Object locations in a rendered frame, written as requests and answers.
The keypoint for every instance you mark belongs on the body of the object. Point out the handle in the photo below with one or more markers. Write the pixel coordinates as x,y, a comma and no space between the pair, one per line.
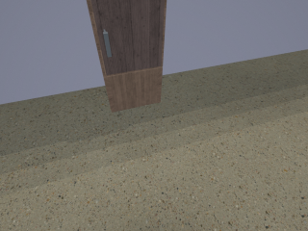
107,43

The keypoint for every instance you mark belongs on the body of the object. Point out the cupboard door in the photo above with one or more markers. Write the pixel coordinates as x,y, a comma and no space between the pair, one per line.
135,30

